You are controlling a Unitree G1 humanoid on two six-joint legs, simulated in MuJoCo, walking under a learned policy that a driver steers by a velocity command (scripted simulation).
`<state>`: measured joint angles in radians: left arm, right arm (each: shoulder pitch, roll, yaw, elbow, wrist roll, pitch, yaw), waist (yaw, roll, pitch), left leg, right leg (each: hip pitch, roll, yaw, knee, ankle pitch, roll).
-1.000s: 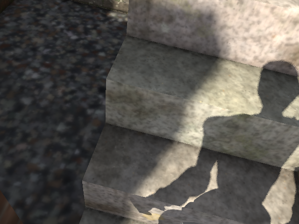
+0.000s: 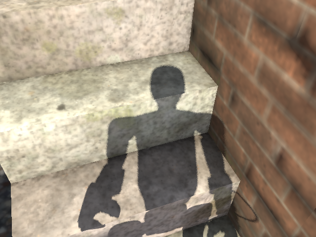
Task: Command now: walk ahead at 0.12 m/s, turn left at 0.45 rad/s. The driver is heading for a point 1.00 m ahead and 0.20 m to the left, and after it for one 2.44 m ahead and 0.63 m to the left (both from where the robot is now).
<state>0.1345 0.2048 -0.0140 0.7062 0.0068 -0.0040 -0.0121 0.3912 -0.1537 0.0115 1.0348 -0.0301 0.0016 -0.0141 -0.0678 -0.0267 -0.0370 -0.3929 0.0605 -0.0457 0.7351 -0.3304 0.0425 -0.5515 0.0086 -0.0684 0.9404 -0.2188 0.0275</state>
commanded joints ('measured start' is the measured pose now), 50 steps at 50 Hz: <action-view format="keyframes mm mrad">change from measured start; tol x32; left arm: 1 65 55 31 -27 41 -70 -73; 8 -242 2 -38 -66 41 -131 -10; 22 185 246 105 169 3 -135 63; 33 -386 -5 33 -282 -28 -71 41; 50 181 192 137 -94 -81 34 35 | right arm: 1 -163 -242 -53 -190 -30 -17 9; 50 -117 -304 -107 -288 63 -137 43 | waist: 1 91 55 88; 3 20 -379 -127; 8 -15 31 10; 24 27 -140 -54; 31 -96 368 -256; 43 165 -25 250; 50 224 217 -290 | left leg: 1 -221 128 -316 -130 -336 135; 6 -743 -72 -244 1333 74 -136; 22 -603 103 126 369 -17 42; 28 146 -45 221 -125 103 119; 31 491 339 -637 -523 -468 242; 44 -51 223 303 -805 256 87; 48 296 309 323 -276 2383 184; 50 101 171 240 167 1609 129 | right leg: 1 267 -61 70 -304 -109 -106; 4 505 -504 929 -583 119 -529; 7 72 -357 467 -686 -479 -321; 25 377 -458 -159 -669 -488 -126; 28 209 -299 -267 -171 -315 -117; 33 -870 45 146 1617 -166 4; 39 -972 126 199 1916 -230 -144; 50 375 242 106 213 -356 -215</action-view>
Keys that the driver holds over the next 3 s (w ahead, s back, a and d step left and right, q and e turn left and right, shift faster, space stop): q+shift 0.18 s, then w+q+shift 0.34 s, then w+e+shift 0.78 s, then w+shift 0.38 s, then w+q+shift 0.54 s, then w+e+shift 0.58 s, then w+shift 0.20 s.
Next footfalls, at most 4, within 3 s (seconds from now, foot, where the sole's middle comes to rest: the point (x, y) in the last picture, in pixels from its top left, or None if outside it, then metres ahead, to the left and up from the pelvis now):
0.02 right None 0.11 -0.09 -0.75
0.58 left None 0.05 0.16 -0.75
1.04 right None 0.35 0.05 -0.52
1.60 left None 0.28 0.13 -0.53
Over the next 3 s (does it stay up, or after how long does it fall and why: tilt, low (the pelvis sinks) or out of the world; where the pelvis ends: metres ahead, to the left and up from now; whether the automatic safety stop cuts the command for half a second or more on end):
stays up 0.49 0.15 0.43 its command is cut before an obstacle after 1.2 s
